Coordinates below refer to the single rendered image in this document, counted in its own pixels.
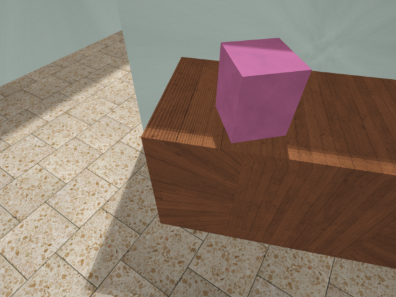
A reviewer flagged pedestal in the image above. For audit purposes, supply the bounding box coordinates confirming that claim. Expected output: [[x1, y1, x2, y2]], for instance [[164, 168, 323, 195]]
[[141, 57, 396, 269]]

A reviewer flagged carton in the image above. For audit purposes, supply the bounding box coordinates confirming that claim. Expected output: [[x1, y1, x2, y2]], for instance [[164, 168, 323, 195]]
[[215, 38, 312, 143]]

